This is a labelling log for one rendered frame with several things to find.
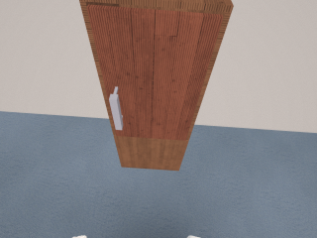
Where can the handle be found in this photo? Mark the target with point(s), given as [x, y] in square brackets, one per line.
[116, 109]

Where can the cupboard door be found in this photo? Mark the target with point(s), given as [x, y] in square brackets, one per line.
[158, 59]

